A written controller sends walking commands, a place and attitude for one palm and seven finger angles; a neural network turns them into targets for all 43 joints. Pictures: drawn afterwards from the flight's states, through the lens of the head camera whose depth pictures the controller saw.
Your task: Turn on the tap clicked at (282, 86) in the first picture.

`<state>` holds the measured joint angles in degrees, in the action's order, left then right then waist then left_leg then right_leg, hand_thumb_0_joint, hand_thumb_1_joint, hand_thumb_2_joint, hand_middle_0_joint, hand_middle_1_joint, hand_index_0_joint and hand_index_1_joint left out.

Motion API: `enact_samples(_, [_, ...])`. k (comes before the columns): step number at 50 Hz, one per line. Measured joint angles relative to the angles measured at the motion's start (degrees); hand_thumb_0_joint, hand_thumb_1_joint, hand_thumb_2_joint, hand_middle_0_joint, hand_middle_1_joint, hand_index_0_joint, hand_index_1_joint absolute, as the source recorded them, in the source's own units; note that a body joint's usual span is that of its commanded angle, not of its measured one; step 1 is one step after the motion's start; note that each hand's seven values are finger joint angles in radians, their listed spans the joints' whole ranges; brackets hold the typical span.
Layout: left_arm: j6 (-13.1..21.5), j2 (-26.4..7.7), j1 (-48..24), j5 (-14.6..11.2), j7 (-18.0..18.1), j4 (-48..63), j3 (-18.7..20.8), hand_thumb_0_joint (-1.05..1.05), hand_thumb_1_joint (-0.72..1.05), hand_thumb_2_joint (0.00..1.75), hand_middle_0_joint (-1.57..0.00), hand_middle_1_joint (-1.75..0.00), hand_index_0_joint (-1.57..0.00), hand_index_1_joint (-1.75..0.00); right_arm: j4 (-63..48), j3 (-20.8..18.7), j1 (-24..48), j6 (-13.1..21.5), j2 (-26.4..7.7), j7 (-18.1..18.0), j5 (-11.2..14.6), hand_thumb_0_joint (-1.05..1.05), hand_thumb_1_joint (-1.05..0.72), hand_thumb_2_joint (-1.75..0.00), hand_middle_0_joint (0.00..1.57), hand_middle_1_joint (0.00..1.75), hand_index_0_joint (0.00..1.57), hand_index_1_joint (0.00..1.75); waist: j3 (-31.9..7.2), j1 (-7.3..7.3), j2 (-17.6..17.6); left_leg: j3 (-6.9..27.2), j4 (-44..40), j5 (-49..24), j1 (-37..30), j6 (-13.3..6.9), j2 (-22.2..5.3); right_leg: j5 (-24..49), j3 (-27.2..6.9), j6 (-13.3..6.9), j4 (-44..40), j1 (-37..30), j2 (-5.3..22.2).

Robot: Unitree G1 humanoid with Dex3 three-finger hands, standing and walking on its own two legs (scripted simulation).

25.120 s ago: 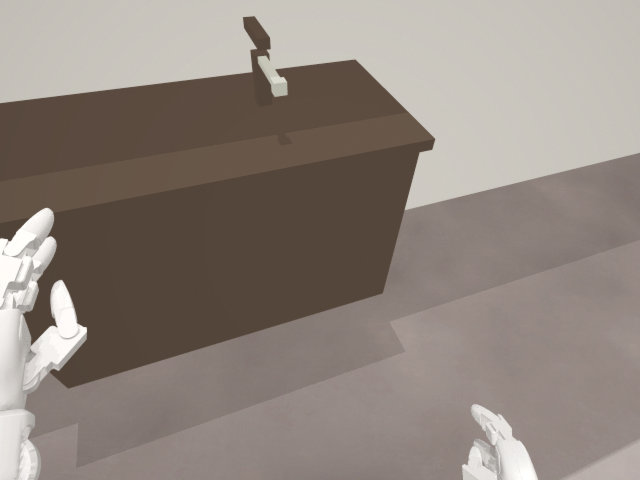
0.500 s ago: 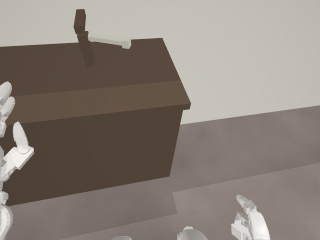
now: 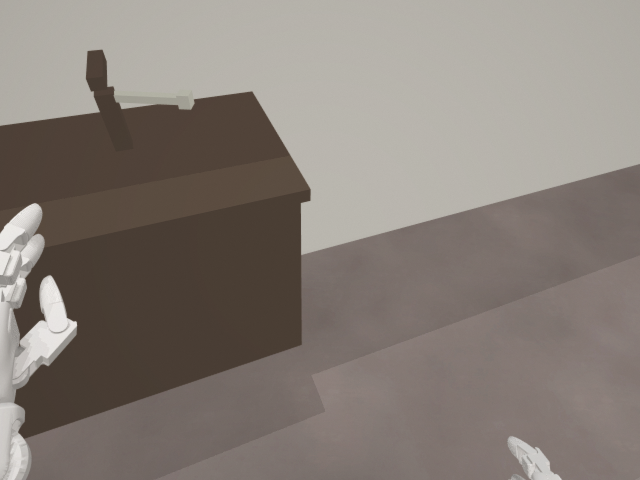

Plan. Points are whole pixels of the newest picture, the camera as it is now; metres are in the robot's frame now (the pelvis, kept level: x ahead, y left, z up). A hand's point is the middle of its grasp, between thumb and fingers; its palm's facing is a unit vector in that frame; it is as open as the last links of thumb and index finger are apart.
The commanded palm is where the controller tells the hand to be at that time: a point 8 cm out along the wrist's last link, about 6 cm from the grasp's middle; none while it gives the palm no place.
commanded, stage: stop stepping back and stand still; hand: left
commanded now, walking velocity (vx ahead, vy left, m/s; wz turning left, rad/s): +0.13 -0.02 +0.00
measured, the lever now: (185, 99) +0.77 +0.28 +0.11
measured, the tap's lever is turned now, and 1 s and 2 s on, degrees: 67 67 67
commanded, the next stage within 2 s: stand and check the lever's angle in 0.46 s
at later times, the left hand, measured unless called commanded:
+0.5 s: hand (85, 334) +0.21 +0.21 +0.18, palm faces +0.40 -0.84 -0.38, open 7.4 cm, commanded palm +0.15 +0.27 +0.19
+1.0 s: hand (79, 282) +0.26 +0.24 +0.18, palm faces +0.38 -0.83 -0.41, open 7.4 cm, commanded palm +0.21 +0.29 +0.19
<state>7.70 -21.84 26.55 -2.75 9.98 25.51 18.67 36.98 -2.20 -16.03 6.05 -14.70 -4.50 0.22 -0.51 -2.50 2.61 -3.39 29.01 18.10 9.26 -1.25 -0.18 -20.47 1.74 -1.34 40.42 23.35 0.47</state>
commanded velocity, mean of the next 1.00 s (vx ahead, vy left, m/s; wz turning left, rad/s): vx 0.02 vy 0.03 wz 0.00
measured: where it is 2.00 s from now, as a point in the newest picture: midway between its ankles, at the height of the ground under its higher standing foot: outside the picture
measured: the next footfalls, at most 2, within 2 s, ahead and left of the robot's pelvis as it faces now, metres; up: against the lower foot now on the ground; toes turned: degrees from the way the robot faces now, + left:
left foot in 0.44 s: +0.07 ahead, +0.12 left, +0.00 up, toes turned +4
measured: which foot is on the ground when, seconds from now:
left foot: down 0.00-0.16, up 0.18-0.42, down 0.44-1.00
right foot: down 0.00-1.00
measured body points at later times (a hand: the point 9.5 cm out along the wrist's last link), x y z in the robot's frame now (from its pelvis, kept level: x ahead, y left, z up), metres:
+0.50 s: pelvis +0.00 -0.02 +0.01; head +0.01 -0.02 +0.46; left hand +0.18 +0.25 +0.20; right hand +0.19 -0.26 -0.07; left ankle +0.03 +0.11 -0.73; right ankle +0.06 -0.10 -0.73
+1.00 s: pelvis +0.05 +0.00 +0.01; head +0.07 +0.00 +0.46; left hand +0.24 +0.28 +0.20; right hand +0.23 -0.22 -0.07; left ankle +0.03 +0.11 -0.73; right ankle +0.06 -0.10 -0.73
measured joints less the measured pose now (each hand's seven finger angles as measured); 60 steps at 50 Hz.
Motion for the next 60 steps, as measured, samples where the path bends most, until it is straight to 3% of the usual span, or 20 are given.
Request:
enact_samples(3, [0.47, 0.50, 0.91, 0.58, -0.56, 0.13, 0.19, 0.02, 0.89, 0.89, -0.21, -0.31, -0.21, -0.30, 0.39, -0.48, -0.87, 1.09, 0.69, 0.68, 0.18, 0.01, -0.91, -0.90, 0.20, 0.30, 0.20, 0.30, -0.65, -0.66, -0.80, 0.34, -0.51, -0.35, -0.72, 1.24, -0.46, -2.57, 0.07, 1.03, 10.01, 2.37, -0.86])
enact_samples(5, [0.71, 0.33, 1.76, 0.54, -0.92, 0.53, 0.36, 0.02, 0.89, 0.89, -0.21, -0.31, -0.21, -0.30, 0.48, -0.31, -1.58, 1.33, 0.96, 1.03, 0.37, 0.01, -0.91, -0.90, 0.20, 0.30, 0.20, 0.30, -0.97, -0.87, -2.45, 1.26, -0.80, -0.43, -0.98, 1.86, -1.19, -1.96, 1.16, 1.29, 5.48, 0.05, -0.78])
enact_samples(7, [1.34, -0.78, 2.37, 0.42, -1.05, 0.89, 1.24, 0.02, 0.89, 0.89, -0.21, -0.31, -0.21, -0.30, 0.32, 0.30, -1.92, 1.19, 1.37, 1.11, 0.41, 0.01, -0.91, -0.90, 0.20, 0.30, 0.20, 0.30, -0.80, -0.41, -3.46, 1.74, 1.39, 0.71, -0.25, 2.53, -1.71, 0.84, 1.75, 1.50, -4.19, -4.53, -0.66])
enact_samples(9, [2.02, -1.08, 1.49, 0.55, -1.39, 0.21, 1.86, 0.02, 0.89, 0.89, -0.21, -0.31, -0.21, -0.30, 0.74, 0.53, -0.95, 0.59, 1.52, 1.25, 0.42, 0.01, -0.91, -0.90, 0.20, 0.30, 0.20, 0.30, 0.43, 0.42, -5.25, 2.54, 7.72, 4.37, 2.30, 1.63, -2.81, 7.71, 2.75, -0.53, -7.77, -6.01, -1.73])
enact_samples(11, [2.27, 0.15, -0.37, 0.51, -2.09, -1.55, 1.07, 0.02, 0.89, 0.89, -0.21, -0.31, -0.21, -0.30, 2.08, 0.22, 0.74, -0.51, 1.66, 1.52, 0.54, 0.01, -0.91, -0.90, 0.20, 0.30, 0.20, 0.30, 1.75, 0.89, -6.44, 4.05, 18.33, 7.08, 6.98, 0.82, -1.82, 8.23, 3.87, -2.52, -7.28, -6.15, -2.07])
enact_samples(14, [2.43, 2.45, -0.41, 0.07, -2.88, -3.54, -0.16, 0.01, 0.89, 0.89, -0.21, -0.31, -0.21, -0.30, 2.88, 0.57, 2.57, -1.33, 2.19, 2.24, 0.66, 0.01, -0.91, -0.90, 0.20, 0.30, 0.20, 0.30, 2.50, 1.97, -5.54, 2.85, 25.70, 4.82, 11.54, 0.92, -0.06, 9.11, 3.14, -3.09, -9.94, -7.30, -1.47])
enact_samples(19, [2.07, 2.30, 2.59, 0.08, -2.57, -1.23, -1.34, 0.02, 0.89, 0.89, -0.21, -0.31, -0.21, -0.30, 0.44, 2.02, 3.52, -0.76, 3.52, 1.96, 0.10, 0.01, -0.91, -0.90, 0.20, 0.30, 0.20, 0.30, 2.75, 2.17, -1.91, 0.06, 11.13, 2.39, 8.47, 0.23, -0.33, 10.89, 2.27, -2.95, -13.42, -8.58, -0.39])
enact_samples(22, [2.17, 1.91, 2.60, 0.09, -1.88, 2.20, -2.14, 0.02, 0.89, 0.89, -0.21, -0.31, -0.21, -0.30, -1.40, 2.00, 3.66, 0.23, 2.55, 1.63, -0.31, 0.01, -0.91, -0.90, 0.20, 0.30, 0.20, 0.30, 2.68, 2.40, -2.02, 0.90, 0.83, 2.37, 3.87, -0.67, -0.78, 10.58, 3.04, -2.64, -13.26, -8.31, -0.96])
enact_samples(24, [2.53, 1.50, 1.46, 0.08, -1.43, 3.78, -2.19, 0.02, 0.89, 0.89, -0.21, -0.31, -0.22, -0.30, -2.04, 1.52, 4.39, 0.60, 1.81, 1.46, -0.28, 0.01, -0.91, -0.90, 0.20, 0.30, 0.20, 0.30, 3.36, 2.58, -2.42, 1.53, -1.73, -4.07, 3.25, 0.08, -1.01, 9.81, 3.48, -2.12, -12.15, -7.95, -1.12])
enact_samples(27, [2.75, 0.59, 0.50, 0.19, -1.03, 3.54, -0.97, 0.02, 0.89, 0.89, -0.21, -0.31, -0.22, -0.30, -2.40, 1.21, 5.20, 0.27, 1.47, 1.48, 0.48, 0.01, -0.91, -0.90, 0.20, 0.30, 0.20, 0.30, 3.61, 3.09, -2.84, 1.25, -1.22, -5.79, 2.86, 1.56, -1.12, 9.25, 3.09, -1.13, -11.99, -8.55, -1.14])
enact_samples(32, [1.82, 0.93, 1.01, -0.06, -0.94, 0.67, 0.85, 0.01, 0.89, 0.89, -0.21, -0.31, -0.21, -0.30, -2.52, 1.19, 4.92, 0.15, 1.63, 2.04, 0.92, 0.01, -0.91, -0.90, 0.20, 0.30, 0.20, 0.30, 2.15, 3.12, -4.68, 1.26, -0.63, -3.65, 2.94, 1.53, -1.76, 9.56, 3.05, -1.58, -14.28, -9.67, -1.93])
enact_samples(41, [-0.28, 2.91, -0.17, -0.24, -1.11, 1.67, -2.71, 0.02, 0.89, 0.89, -0.21, -0.31, -0.21, -0.30, -1.84, 2.07, 5.16, -0.32, 2.66, 2.35, 0.49, 0.01, -0.91, -0.90, 0.20, 0.30, 0.20, 0.30, 3.79, 3.23, -3.54, 0.43, -1.96, -2.58, 0.19, 1.02, -1.16, 8.32, 2.14, -0.51, -14.76, -11.82, -1.42])
enact_samples(50, [0.90, 0.12, 1.80, -0.81, -1.21, 4.04, -0.05, 0.02, 0.89, 0.89, -0.21, -0.31, -0.21, -0.30, -3.16, 2.28, 5.81, -1.84, 3.36, 2.52, 0.51, 0.01, -0.91, -0.90, 0.20, 0.30, 0.20, 0.30, 3.52, 2.54, -3.66, -0.15, -2.83, -2.12, -0.22, 0.83, -1.24, 8.36, 1.54, -0.18, -16.06, -12.21, -1.59])
enact_samples(60, [-0.64, 2.42, 1.38, -0.88, -1.24, 1.14, -1.95, 0.02, 0.89, 0.89, -0.21, -0.31, -0.21, -0.30, -2.67, 2.11, 5.39, -2.78, 2.61, 1.91, 0.53, 0.01, -0.91, -0.90, 0.20, 0.30, 0.20, 0.30, 2.59, 3.17, -3.93, -0.43, -3.11, -1.89, -0.90, 0.76, -1.27, 8.16, 1.24, -0.10, -16.22, -12.74, -1.65])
